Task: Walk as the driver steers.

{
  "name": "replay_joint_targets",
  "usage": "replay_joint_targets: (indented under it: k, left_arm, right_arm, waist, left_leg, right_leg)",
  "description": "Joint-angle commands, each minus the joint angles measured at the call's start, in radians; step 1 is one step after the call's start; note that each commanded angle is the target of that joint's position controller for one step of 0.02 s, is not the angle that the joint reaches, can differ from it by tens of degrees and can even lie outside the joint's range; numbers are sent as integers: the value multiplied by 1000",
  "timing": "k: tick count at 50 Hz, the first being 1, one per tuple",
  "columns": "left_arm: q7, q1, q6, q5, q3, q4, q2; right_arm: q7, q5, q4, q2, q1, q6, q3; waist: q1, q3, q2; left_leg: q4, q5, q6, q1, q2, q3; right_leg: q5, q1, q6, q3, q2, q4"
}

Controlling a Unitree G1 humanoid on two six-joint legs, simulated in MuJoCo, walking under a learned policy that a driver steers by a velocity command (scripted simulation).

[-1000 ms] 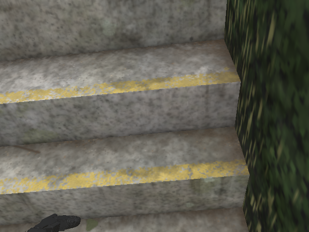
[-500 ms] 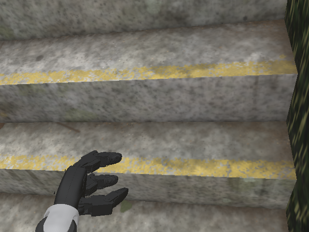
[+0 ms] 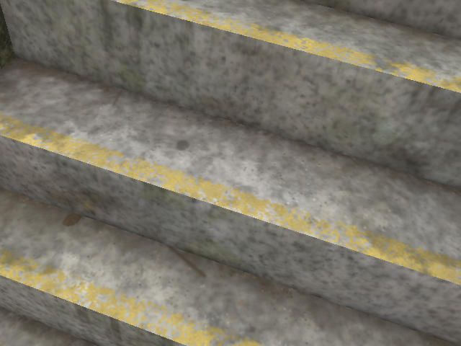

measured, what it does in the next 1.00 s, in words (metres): steps to the left: right foot, then left foot 0.23 m lower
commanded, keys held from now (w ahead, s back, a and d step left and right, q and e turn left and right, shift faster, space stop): w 0.10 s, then w+e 0.90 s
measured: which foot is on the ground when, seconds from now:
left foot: down 0.00-0.26, up 0.28-0.58, down 0.60-0.88, up 0.90-1.00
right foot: up 0.00-0.34, down 0.36-0.60, up 0.62-0.86, down 0.88-1.00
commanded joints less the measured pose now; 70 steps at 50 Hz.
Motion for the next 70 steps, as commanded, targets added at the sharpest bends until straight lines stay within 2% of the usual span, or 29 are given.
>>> replay_joint_targets:
  k: [1,7,9,10,12,13,14,15,17,19,21,25,29,32,35,36,37,40,43,44,46,49,50,52,61,63,65,67,70]
  left_arm:
    - [39,145,-40,-59,9,30,27]
    - [38,282,-51,-34,-18,129,84]
    - [196,62,15,-48,-54,39,-68]
    - [113,267,-11,-37,-4,91,105]
    - [105,894,24,-25,123,304,364]
    - [135,1447,21,62,164,450,329]
    - [51,1010,-25,73,54,386,9]
    - [-2,760,19,38,-40,274,-139]
    - [14,520,108,-14,-176,226,-288]
    - [121,486,-14,-35,-132,130,-103]
    - [201,176,-105,-79,-61,-60,126]
    - [238,409,-113,-60,-98,-12,55]
    - [180,507,37,-46,-88,39,146]
    - [69,529,18,-68,-131,-141,-45]
    - [48,250,-18,-74,-119,-181,-135]
    - [179,-146,16,-31,-93,-239,-104]
    - [211,-221,30,4,-111,-305,-100]
    - [203,34,107,-52,-123,-254,-68]
    - [202,450,178,-57,-85,-115,43]
    - [184,512,163,-55,-58,-110,98]
    - [205,236,87,-10,-10,-205,194]
    - [203,138,13,-12,-25,-123,105]
    - [81,107,-14,29,-112,-60,-135]
    - [61,-91,-60,-25,-85,-70,-22]
    - [67,0,-107,-82,-20,-160,72]
    - [45,-6,-87,-76,1,-197,61]
    - [-23,231,-21,-57,-65,-121,-161]
    - [-14,262,7,-54,-80,-115,-77]
    - [79,12,22,-85,-111,-196,-88]
  right_arm:
    - [7,-23,42,-120,38,14,-11]
    - [-46,-63,63,-178,-253,-91,-45]
    - [-140,-10,204,-115,20,-142,-53]
    - [-65,-34,31,-196,-227,-123,-46]
    - [-36,73,-384,-291,-877,-3,-82]
    - [-67,125,-578,-261,-1131,75,-69]
    - [-48,-6,-283,-16,-546,88,-6]
    - [-28,-14,-86,-33,-235,80,16]
    - [13,-102,56,5,-2,16,3]
    - [-23,-162,-40,146,-97,-77,73]
    - [-41,-96,29,-127,-168,-86,11]
    - [-60,-129,-38,-250,-423,-83,-28]
    - [18,-47,96,-90,-175,-92,5]
    - [104,-120,172,-415,180,-115,-131]
    - [47,-177,172,-357,264,-68,-149]
    - [-96,-39,143,-124,162,-100,-130]
    - [-123,-24,130,-49,110,-124,-84]
    - [-194,24,106,-108,-122,-175,-68]
    - [-203,56,107,-251,-124,-154,-109]
    - [-191,50,43,-279,-160,-115,-122]
    - [-103,-81,-99,-177,-245,-78,-87]
    - [-99,-95,-283,15,-210,-88,-36]
    - [-74,-33,-72,-73,-43,-41,-47]
    - [-77,-63,-130,-151,-20,-32,-59]
    - [-85,-96,-138,-59,-112,55,-50]
    - [-68,-59,-32,-58,97,53,-61]
    - [-76,-118,98,-101,314,33,-86]
    - [-45,-142,129,-165,267,18,-107]
    - [-26,-128,251,72,216,-6,-18]
  waist:
    - [139,-34,212]
    - [284,59,79]
    - [169,77,-55]
    - [232,208,320]
    - [424,116,83]
    - [631,77,-55]
    - [427,102,-417]
    - [373,191,-60]
    - [119,143,151]
    - [82,-205,-37]
    - [164,-106,34]
    - [310,-34,-20]
    - [251,98,63]
    - [270,-232,421]
    - [182,116,282]
    - [163,172,10]
    - [188,337,-43]
    - [375,161,175]
    - [511,-18,318]
    - [519,-1,293]
    - [385,-21,-108]
    - [150,285,76]
    - [196,244,27]
    - [0,130,133]
    - [13,-58,-93]
    - [-14,-98,61]
    - [83,-169,228]
    - [97,-205,142]
    - [115,-72,21]
  left_leg:
    - [-940,-491,10,283,178,-861]
    - [-1004,-63,-199,236,157,-210]
    - [-1166,61,-162,627,254,-169]
    - [-1144,178,-268,334,208,-79]
    - [-1363,677,-597,18,78,287]
    - [-808,1310,-793,-139,3,415]
    - [183,244,-282,25,106,168]
    - [403,233,1,174,132,-74]
    - [161,468,238,325,193,-243]
    - [193,326,43,104,117,-358]
    - [77,379,-104,287,120,-198]
    - [-589,376,-97,672,221,-129]
    - [-1567,1289,-92,1214,328,-1]
    - [-805,2471,347,1872,726,-135]
    - [-1111,1438,293,1401,856,-431]
    - [-1277,1459,84,1358,787,-175]
    - [-1356,1373,-17,1107,621,-74]
    - [-1378,2293,-119,762,436,305]
    - [-973,3081,-90,980,543,249]
    - [-629,2885,-72,871,507,196]
    - [350,490,-51,336,105,-18]
    - [648,340,-56,39,146,-167]
    - [646,525,91,-45,78,-442]
    - [288,574,40,153,195,-184]
    - [-747,360,-122,737,176,37]
    - [-1269,573,-112,768,90,106]
    - [-1065,1586,136,1342,460,-218]
    - [-1087,1122,266,1446,602,-402]
    - [-1177,941,189,1348,552,-208]
  right_leg:
    - [42,-328,-35,110,18,510]
    - [-28,-392,84,-103,77,548]
    - [-20,-452,149,-266,43,213]
    - [-145,-363,96,-124,128,448]
    - [-257,318,78,-437,341,20]
    - [-398,826,-21,-526,237,-778]
    - [-220,468,-1,-178,-45,-865]
    - [-293,63,21,-72,-24,-930]
    - [-364,-131,15,47,7,-1157]
    - [-591,123,-131,455,13,-1063]
    - [-878,-92,-145,560,-98,-1138]
    - [-635,-268,75,95,52,-684]
    - [-628,-318,92,42,152,-405]
    - [-990,-927,192,-279,154,587]
    - [-548,-1178,89,-84,-3,1080]
    - [-657,-1130,165,-239,-33,851]
    - [-688,-966,156,-324,-48,525]
    - [-695,-141,31,-484,68,-32]
    - [-812,115,-50,-525,162,-189]
    - [-850,224,-131,-411,168,-402]
    - [-869,196,-373,748,-121,-1254]
    - [-1017,-64,-203,629,-159,-1358]
    - [-782,-136,-192,283,-114,-1171]
    - [-546,-292,-122,40,-45,-1188]
    - [521,124,-199,50,-81,-1174]
    - [783,431,-202,33,-27,-928]
    - [-241,-251,-57,-115,171,-205]
    - [-404,-723,20,7,124,506]
    - [-438,-1027,-31,-47,63,723]
Velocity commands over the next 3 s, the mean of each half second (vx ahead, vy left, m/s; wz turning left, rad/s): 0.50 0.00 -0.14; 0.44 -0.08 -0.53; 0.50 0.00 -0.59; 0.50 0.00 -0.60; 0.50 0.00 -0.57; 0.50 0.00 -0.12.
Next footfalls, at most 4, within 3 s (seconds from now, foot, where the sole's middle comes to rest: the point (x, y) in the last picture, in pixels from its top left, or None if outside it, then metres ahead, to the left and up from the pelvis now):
0.36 right None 0.23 0.02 -0.59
0.60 left None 0.14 0.41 -0.82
0.88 right None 0.34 0.28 -0.59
1.28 left None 0.49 0.49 -0.59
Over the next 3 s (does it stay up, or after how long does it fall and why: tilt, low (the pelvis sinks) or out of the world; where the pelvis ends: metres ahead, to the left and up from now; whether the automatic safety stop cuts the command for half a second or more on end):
stays up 0.75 -0.09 0.59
